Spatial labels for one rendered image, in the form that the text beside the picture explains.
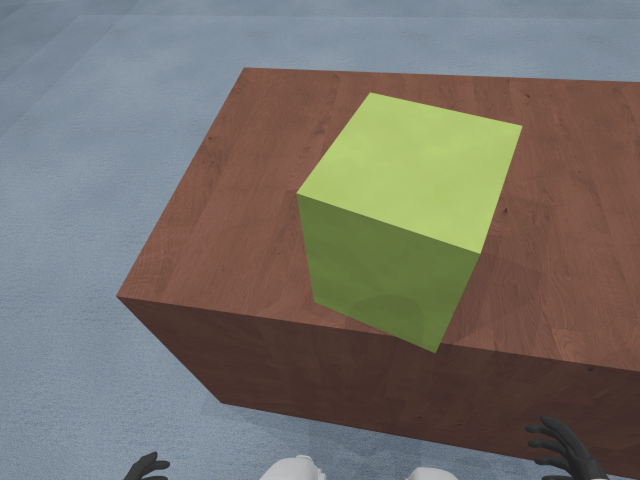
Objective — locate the robot left shin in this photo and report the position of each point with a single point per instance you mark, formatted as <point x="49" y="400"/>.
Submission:
<point x="304" y="457"/>

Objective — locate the pedestal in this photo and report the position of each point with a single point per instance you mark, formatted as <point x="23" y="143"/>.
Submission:
<point x="548" y="323"/>

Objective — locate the robot left hand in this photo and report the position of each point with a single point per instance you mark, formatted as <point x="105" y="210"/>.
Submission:
<point x="145" y="465"/>

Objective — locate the robot right hand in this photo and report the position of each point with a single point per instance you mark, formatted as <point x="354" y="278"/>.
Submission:
<point x="577" y="461"/>

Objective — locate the carton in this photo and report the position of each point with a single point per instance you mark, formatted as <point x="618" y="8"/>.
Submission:
<point x="395" y="214"/>

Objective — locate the robot left thigh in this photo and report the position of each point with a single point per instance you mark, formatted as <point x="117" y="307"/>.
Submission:
<point x="293" y="469"/>

